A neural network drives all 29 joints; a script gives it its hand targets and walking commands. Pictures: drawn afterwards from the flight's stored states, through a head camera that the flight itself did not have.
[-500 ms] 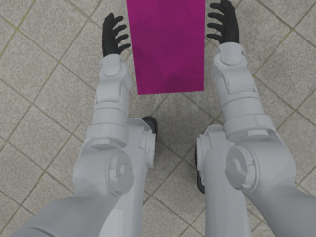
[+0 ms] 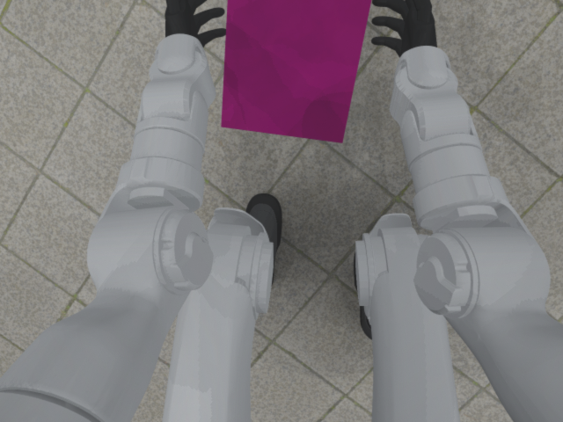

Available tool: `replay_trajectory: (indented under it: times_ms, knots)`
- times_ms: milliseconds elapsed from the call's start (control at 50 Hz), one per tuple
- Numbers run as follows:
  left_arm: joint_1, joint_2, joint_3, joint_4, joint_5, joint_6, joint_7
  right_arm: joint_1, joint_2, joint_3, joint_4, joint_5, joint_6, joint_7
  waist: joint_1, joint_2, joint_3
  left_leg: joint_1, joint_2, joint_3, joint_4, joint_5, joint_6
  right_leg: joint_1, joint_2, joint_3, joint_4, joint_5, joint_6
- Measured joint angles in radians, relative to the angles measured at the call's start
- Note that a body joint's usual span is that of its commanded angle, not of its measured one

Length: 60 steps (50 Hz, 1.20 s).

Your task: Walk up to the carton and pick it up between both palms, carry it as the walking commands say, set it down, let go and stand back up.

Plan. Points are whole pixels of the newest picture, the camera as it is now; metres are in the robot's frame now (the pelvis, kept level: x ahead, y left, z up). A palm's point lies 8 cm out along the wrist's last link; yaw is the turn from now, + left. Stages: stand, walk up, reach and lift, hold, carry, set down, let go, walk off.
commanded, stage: set down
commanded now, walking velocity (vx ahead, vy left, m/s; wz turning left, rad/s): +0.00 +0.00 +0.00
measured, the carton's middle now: (295, 27) +0.56 +0.04 -0.28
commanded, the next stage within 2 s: none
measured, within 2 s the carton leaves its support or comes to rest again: rests again in 1.78 s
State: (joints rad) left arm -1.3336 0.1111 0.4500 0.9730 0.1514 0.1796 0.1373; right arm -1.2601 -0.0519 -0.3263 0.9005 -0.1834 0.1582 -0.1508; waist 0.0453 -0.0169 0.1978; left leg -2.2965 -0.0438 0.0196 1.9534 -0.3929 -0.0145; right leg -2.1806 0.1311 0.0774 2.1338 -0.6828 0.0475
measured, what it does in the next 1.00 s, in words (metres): stands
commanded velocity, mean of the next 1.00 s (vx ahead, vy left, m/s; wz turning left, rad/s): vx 0.00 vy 0.00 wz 0.00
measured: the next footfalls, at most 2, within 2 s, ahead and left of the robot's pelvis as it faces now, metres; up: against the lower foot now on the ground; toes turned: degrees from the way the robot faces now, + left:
none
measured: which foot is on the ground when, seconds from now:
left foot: down 0.00-1.00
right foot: down 0.00-1.00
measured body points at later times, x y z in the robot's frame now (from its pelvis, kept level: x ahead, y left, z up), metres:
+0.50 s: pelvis +0.00 +0.00 -0.01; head +0.36 -0.02 +0.25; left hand +0.53 +0.16 -0.18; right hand +0.52 -0.10 -0.20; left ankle +0.16 +0.11 -0.37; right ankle +0.07 -0.12 -0.37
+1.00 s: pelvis +0.01 +0.00 -0.02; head +0.37 -0.04 +0.24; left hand +0.54 +0.17 -0.19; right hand +0.53 -0.10 -0.21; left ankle +0.16 +0.11 -0.37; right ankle +0.07 -0.12 -0.37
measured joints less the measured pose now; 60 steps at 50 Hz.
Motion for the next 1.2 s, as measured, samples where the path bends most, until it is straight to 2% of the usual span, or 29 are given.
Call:
replay_trajectory:
  times_ms: [360,780,1200]
  knots:
    - [-0.048,0.028,0.011,0.068,-0.008,-0.019,-0.021,-0.018,-0.019,0.018,0.001,0.028,0.004,0.015,0.0,0.006,0.023,-0.021,-0.001,0.0,0.037,-0.001,-0.005,-0.02,0.002,-0.003,0.04,-0.005,0.0]
    - [-0.053,0.055,0.07,0.084,-0.007,-0.031,-0.059,-0.052,-0.023,0.018,0.013,0.028,-0.007,0.077,0.0,0.054,0.035,-0.039,-0.001,0.0,0.054,-0.004,-0.006,-0.037,0.003,-0.004,0.059,-0.01,-0.001]
    - [-0.056,0.065,0.11,0.088,0.002,-0.063,-0.099,-0.062,-0.023,0.018,0.014,0.0,-0.041,0.1,0.0,0.065,0.037,-0.047,0.002,0.0,0.063,-0.031,-0.006,-0.041,0.003,-0.005,0.061,-0.035,-0.002]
